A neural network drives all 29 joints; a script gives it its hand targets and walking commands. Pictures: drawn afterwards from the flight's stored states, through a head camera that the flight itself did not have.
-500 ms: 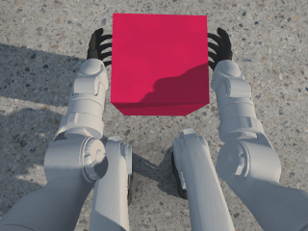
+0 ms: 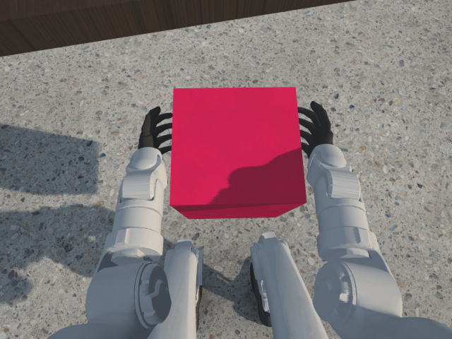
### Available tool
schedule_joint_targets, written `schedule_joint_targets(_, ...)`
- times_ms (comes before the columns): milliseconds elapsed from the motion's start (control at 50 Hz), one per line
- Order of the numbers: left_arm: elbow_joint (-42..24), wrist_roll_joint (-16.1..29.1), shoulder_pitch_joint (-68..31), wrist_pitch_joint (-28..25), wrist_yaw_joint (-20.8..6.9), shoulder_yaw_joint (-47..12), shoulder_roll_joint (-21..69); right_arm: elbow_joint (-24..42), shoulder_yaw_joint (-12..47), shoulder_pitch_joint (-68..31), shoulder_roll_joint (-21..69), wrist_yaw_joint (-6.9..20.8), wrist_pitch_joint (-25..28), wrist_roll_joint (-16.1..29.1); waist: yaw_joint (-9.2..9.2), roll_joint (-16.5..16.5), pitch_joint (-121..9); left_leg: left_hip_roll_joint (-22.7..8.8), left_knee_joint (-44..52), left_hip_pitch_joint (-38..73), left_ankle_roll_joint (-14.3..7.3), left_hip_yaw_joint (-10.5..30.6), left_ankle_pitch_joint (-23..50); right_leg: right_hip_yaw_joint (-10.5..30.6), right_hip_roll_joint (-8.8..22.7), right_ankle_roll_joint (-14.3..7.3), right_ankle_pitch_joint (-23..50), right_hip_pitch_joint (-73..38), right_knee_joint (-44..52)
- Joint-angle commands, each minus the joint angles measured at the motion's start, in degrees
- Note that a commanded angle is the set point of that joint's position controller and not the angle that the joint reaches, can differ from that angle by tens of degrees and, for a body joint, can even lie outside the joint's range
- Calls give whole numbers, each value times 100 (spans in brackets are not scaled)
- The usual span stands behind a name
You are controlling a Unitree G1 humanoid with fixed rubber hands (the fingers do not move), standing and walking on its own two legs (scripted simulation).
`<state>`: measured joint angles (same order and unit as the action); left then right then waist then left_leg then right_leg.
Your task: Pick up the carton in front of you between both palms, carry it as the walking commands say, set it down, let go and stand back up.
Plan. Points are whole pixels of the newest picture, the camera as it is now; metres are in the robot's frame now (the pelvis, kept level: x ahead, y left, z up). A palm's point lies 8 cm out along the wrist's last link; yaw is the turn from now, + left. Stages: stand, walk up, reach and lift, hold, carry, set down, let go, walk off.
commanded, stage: reach and lift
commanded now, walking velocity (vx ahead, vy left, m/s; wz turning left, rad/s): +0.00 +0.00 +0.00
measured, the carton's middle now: (233, 163) +0.43 -0.03 -0.13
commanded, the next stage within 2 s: hold in 1.88 s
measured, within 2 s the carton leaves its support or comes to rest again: neither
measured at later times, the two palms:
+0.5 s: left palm (108, 137) +0.39 +0.14 +0.10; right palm (355, 119) +0.39 -0.16 +0.12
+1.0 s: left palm (26, 113) +0.35 +0.15 +0.23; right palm (433, 72) +0.36 -0.15 +0.24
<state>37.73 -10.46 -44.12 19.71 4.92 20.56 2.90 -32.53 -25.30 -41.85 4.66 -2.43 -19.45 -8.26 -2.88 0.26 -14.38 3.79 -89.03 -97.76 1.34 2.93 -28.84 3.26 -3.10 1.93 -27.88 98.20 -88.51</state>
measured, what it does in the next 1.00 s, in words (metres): rises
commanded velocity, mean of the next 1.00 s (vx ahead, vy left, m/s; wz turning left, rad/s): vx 0.00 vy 0.00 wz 0.00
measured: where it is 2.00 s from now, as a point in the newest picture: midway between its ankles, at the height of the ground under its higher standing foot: (228, 308)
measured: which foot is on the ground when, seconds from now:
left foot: down 0.00-1.00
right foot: down 0.00-1.00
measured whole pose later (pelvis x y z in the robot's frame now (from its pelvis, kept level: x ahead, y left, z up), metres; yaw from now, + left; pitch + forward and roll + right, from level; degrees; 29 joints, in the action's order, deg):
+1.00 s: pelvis +0.06 +0.00 +0.21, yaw +0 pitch -3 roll +0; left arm 24.5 -15.5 -17.5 33.7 2.0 17.2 8.7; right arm -24.9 -17.9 -19.9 10.1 -0.1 -32.6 -16.1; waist -0.5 -0.2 -1.8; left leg 1.5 -29.6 -12.2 0.3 4.3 -14.1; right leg 4.1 -1.6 0.3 -13.2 12.6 -29.1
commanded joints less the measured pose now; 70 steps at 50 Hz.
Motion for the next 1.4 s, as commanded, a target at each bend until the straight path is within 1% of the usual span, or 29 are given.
schedule_joint_targets(0, 165, 1006, -3321, -144, -1389, -3086, 6383, -782, 3497, -3183, 6038, 1419, -46, 753, 6, 60, -4342, 636, 1370, 3217, -77, -236, 869, -453, -720, -76, 843, -3020, 1240)
schedule_joint_targets(20, 95, 865, -3421, -164, -1427, -2972, 6060, -392, 3678, -3338, 6044, 1396, -24, 989, 267, 43, -4206, 604, 1641, 3312, -142, -240, 771, -436, -637, 21, 843, -3169, 1359)
schedule_joint_targets(60, -82, 948, -3272, -207, -1438, -3209, 6229, -725, 3417, -2693, 5975, 1355, -11, 719, -62, -33, -4352, 621, 1777, 3536, -71, -194, 825, -307, -639, -47, 1028, -3735, 1645)
schedule_joint_targets(100, -200, 857, -2927, -222, -1493, -3114, 6262, -265, 3707, -2938, 6074, 1310, 11, 840, 323, 35, -4203, 595, 1969, 3786, -124, -164, 908, -210, -564, -64, 927, -4041, 1874)
schedule_joint_targets(140, -32, 901, -2832, -274, -1549, -3037, 6146, -736, 3491, -2520, 6044, 1267, 9, 588, -34, -90, -3708, 616, 2206, 3684, -155, -204, 598, -196, -575, -30, 740, -4184, 2281)
schedule_joint_targets(300, -324, 898, -1817, -299, -1543, -3484, 6238, -307, 3779, -1562, 6286, 1324, 156, 483, 196, 232, -3449, 514, 3097, 4873, -65, 89, 1764, 91, -514, -185, 1897, -5303, 3031)
schedule_joint_targets(320, -177, 872, -1370, -309, -1517, -3452, 6318, -221, 3847, -970, 6265, 1322, 66, 394, -156, -281, -3251, 393, 3323, 5440, -83, 294, 2140, -118, -508, -107, 2168, -5500, 3107)
schedule_joint_targets(340, -377, 843, -1291, -294, -1533, -3537, 6515, -17, 3723, -1104, 6087, 1336, 145, 433, -139, 328, -3187, 452, 3411, 5625, -44, 225, 2014, -38, -523, -180, 1968, -5671, 3277)
schedule_joint_targets(380, -538, 741, -1180, -323, -1465, -3596, 5998, -132, 4088, -966, 6168, 1318, 129, 638, 237, 211, -3013, 369, 3576, 6026, -97, 233, 2378, 213, -449, -186, 2329, -5887, 3467)
schedule_joint_targets(420, -46, 719, -800, -273, -1427, -3494, 6086, -283, 3775, -637, 5899, 1330, 84, 379, -98, 90, -1893, 285, 4073, 6082, -138, 349, 1596, 125, -399, -204, 1709, -5828, 3806)
schedule_joint_targets(460, -781, 590, -904, -361, -1389, -3480, 5877, -402, 3684, -484, 5874, 1336, 150, 342, 298, 78, -2163, 331, 4109, 6179, -126, 266, 2284, 205, -372, -230, 2243, -6278, 4069)
schedule_joint_targets(480, -611, 774, -839, -390, -1388, -3605, 6213, -32, 3841, -764, 5695, 1334, 226, 556, 47, 92, -2511, 301, 4243, 6671, -165, 252, 2730, 190, -429, -198, 2718, -6460, 4157)
schedule_joint_targets(500, -574, 632, -532, -347, -1374, -3512, 6129, 71, 4179, -672, 5822, 1305, 257, 676, 542, 308, -2674, 304, 4319, 6684, -85, 222, 3003, 240, -355, -219, 2830, -6966, 4219)
schedule_joint_targets(540, -1196, 756, -824, -417, -1376, -3862, 6056, -243, 4174, 1, 5977, 1317, 128, 353, 127, -1, -2596, 370, 4478, 6915, -64, 376, 3470, 355, -303, -203, 3858, -7387, 4502)
schedule_joint_targets(580, -776, 720, -15, -164, -1462, -3705, 6054, 19, 4034, 9, 5737, 1349, 11, 389, 72, -7, -2234, 286, 4840, 7329, -78, 331, 3408, 164, -368, -143, 3245, -7352, 4842)
schedule_joint_targets(600, -975, 609, 86, -118, -1461, -3715, 6046, 208, 4200, -73, 5814, 1358, -46, 551, 570, 184, -2218, 320, 4981, 7309, -86, 288, 3484, 361, -269, -175, 3625, -7910, 4911)
schedule_joint_targets(620, -1145, 924, 9, -36, -1444, -3970, 5928, 269, 4167, 136, 5990, 1419, -134, 463, -37, -335, -2096, 189, 5158, 7871, -95, 409, 3616, 191, -339, -93, 3434, -7684, 5077)
schedule_joint_targets(660, -1152, 807, 120, 195, -1504, -3876, 6037, 299, 4293, 202, 6103, 1471, -313, 555, 321, 49, -1690, 261, 5484, 7858, -117, 303, 3041, 327, -267, -116, 3260, -8282, 5373)
schedule_joint_targets(860, -2052, 1121, -286, 1073, -1829, -4009, 5949, 479, 3995, 547, 6118, 1494, -1288, 372, 185, -53, 163, 56, 6504, 8739, -141, 241, 2034, 147, -193, -253, 1972, -8769, 6424)
schedule_joint_targets(1020, -798, 588, -1223, 1308, -2025, -2839, 6187, 224, 3443, -1118, 6040, 1687, -1404, 141, 175, -30, 548, 4, 6538, 8390, -154, 207, 566, 166, -12, -326, 781, -8764, 6547)
schedule_joint_targets(1040, -1123, 640, -1384, 1209, -2015, -3078, 5876, -236, 3289, -773, 6409, 1738, -1398, 116, 240, -365, 644, 9, 6710, 8690, -214, 208, 964, 108, -111, -346, 905, -8403, 6649)
schedule_joint_targets(1080, -919, 658, -1637, 1324, -1988, -3072, 6258, 40, 3314, -1359, 6075, 1787, -1348, 166, 71, 187, 371, -51, 6761, 8796, -152, 239, 865, 186, -99, -363, 1238, -8863, 6467)
schedule_joint_targets(1100, -1176, 474, -1614, 1253, -1950, -2899, 6224, -48, 3336, -1400, 6377, 1806, -1387, 101, 555, -104, 240, -77, 6761, 8550, -202, 302, 945, 121, -117, -324, 1110, -9018, 6483)
schedule_joint_targets(1160, -1153, 494, -1431, 1345, -1974, -2857, 6249, 186, 3290, -796, 6163, 1796, -1430, -57, -85, 28, 11, 12, 6732, 9083, -166, 188, 1302, 200, -107, -304, 1488, -8896, 6495)
schedule_joint_targets(1200, -1159, 409, -1488, 1335, -1977, -2822, 5983, 152, 3084, -1216, 6173, 1750, -1376, 32, 371, -202, 75, -64, 6649, 8934, -236, 159, 1431, 97, -87, -267, 1205, -8690, 6509)
schedule_joint_targets(1240, -1139, 272, -1322, 1309, -1979, -2853, 6098, 282, 3267, -1158, 6200, 1744, -1370, 13, 269, -50, 167, 63, 6571, 8831, -211, 103, 1820, 189, -101, -231, 1732, -8714, 6504)
schedule_joint_targets(1260, -1162, 201, -994, 1390, -1905, -2787, 6116, 127, 3154, -956, 6180, 1774, -1453, 114, 640, -17, 18, 65, 6714, 8882, -190, 106, 1746, 154, -133, -184, 1754, -9201, 6496)
schedule_joint_targets(1300, -1446, 600, -1031, 1285, -1907, -3151, 6145, 364, 3608, -436, 6336, 1680, -1423, 162, 235, -512, -202, 70, 6758, 8888, -228, 200, 2095, 199, -119, -133, 2381, -9417, 6559)
schedule_joint_targets(1380, -1749, 512, -709, 1410, -1973, -3209, 5856, 948, 3780, -545, 6231, 1646, -1457, 424, 284, 38, -365, 195, 6583, 9578, -224, 67, 2947, 299, -53, -107, 2892, -9114, 6767)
